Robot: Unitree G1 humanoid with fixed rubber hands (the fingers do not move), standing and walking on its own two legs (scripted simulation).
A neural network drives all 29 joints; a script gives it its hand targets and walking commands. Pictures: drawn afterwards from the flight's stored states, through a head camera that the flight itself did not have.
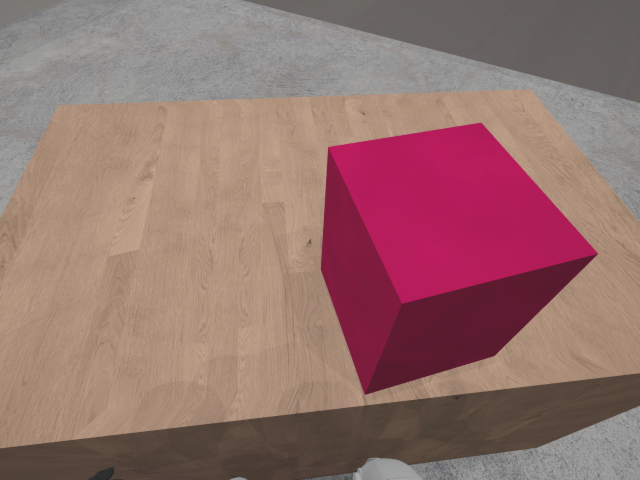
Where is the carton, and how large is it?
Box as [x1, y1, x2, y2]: [321, 123, 597, 394]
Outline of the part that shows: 481,123 328,147 321,270 365,394 494,355 597,254 594,249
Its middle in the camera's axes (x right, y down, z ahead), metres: +0.13 +0.02 +0.50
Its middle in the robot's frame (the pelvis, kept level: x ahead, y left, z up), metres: +0.36 -0.13 +0.06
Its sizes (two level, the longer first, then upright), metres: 0.210 0.200 0.250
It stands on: a pedestal, 0.66 m high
